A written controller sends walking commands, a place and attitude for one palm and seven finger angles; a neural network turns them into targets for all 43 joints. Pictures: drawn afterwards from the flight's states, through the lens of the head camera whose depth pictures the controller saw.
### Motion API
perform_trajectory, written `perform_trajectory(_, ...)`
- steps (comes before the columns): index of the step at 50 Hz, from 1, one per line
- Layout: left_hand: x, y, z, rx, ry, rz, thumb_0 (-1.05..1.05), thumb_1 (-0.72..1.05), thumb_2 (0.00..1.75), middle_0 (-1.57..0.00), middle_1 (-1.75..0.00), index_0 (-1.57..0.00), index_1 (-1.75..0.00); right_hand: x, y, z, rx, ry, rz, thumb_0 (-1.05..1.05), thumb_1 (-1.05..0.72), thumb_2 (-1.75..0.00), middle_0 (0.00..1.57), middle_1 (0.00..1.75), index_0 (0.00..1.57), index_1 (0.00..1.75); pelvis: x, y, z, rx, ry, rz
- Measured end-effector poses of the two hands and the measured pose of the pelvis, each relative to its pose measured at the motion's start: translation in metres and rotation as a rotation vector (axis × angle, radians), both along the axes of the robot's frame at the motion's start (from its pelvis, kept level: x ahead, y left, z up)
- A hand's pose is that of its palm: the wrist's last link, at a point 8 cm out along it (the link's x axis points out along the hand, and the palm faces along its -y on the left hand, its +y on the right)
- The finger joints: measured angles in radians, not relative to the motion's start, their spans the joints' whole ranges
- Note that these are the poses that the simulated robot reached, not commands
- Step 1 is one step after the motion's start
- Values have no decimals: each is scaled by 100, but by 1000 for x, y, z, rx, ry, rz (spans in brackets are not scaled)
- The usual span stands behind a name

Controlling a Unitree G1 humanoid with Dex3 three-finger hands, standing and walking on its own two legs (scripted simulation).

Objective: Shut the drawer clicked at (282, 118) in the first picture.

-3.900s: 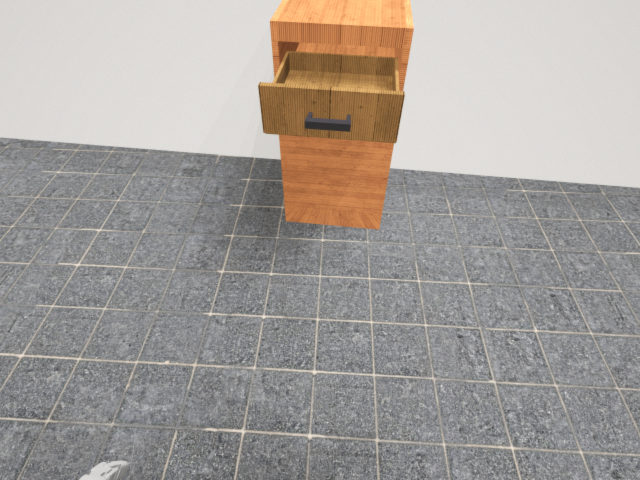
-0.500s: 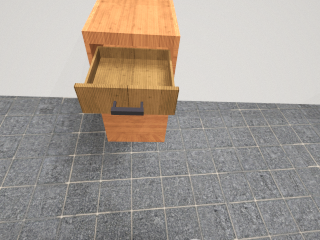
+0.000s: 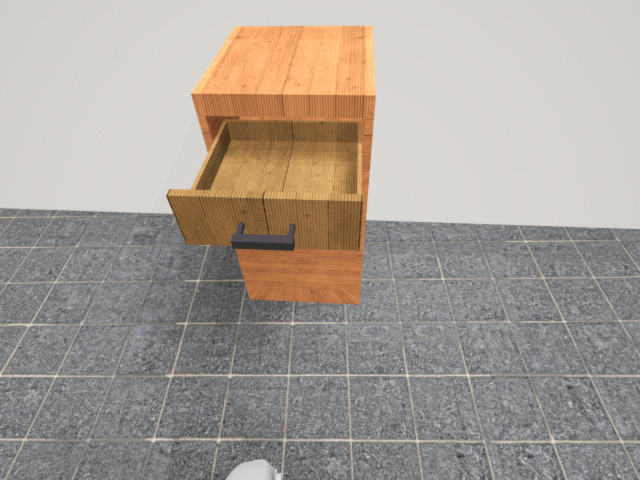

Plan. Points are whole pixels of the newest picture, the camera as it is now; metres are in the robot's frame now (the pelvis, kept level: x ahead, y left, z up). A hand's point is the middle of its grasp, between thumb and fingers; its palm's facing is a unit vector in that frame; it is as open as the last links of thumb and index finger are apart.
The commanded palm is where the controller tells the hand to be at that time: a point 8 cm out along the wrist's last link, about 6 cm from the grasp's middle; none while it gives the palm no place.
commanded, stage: take the last steps up to it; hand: left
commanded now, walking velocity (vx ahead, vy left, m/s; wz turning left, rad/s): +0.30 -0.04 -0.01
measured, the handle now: (264, 234) +0.56 +0.15 -0.07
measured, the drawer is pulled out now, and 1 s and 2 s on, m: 0.29 0.29 0.29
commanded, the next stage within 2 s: come to a stop and stand still in 0.64 s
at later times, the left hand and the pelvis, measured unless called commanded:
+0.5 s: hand (195, 469) +0.18 +0.21 -0.18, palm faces +0.01 -0.98 -0.18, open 7.4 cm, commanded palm none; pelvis +0.14 +0.03 -0.01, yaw -4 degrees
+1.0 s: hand (245, 396) +0.29 +0.16 -0.18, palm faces +0.01 -0.97 -0.24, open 7.2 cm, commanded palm none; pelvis +0.24 -0.03 -0.01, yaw -3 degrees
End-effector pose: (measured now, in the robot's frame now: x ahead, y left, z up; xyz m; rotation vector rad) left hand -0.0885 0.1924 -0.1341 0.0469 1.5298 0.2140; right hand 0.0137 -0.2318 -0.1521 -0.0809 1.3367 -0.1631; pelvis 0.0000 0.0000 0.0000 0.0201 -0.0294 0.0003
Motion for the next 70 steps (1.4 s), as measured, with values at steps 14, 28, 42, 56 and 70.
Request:
perform_trajectory(14,28,16,-23,-84,183,54,0,90,90,-20,-30,-20,-30,164,54,-2,-30,-190,99,1,-91,-90,20,30,19,29,82,34,-23,-21,26,-24)
perform_trajectory(28,319,66,-12,46,-311,-168,0,91,90,-19,-30,-19,-30,145,19,11,-82,-51,-47,-3,-94,-90,20,30,20,30,158,21,-7,3,8,-60)
perform_trajectory(42,399,1,-3,90,-338,-180,-1,93,90,-20,-30,-20,-30,167,-24,-14,0,143,-84,0,-91,-90,20,30,19,29,230,-33,-12,-3,-7,-40)
perform_trajectory(56,348,36,-27,56,-167,-102,0,91,90,-20,-30,-20,-30,275,-8,1,-79,-66,6,0,-91,-90,20,30,19,29,234,-2,-16,-28,9,-41)
perform_trajectory(70,305,57,-29,0,-71,-113,0,91,90,-20,-30,-19,-30,260,24,25,-119,-108,5,0,-92,-90,20,30,20,30,219,19,-3,-31,31,-58)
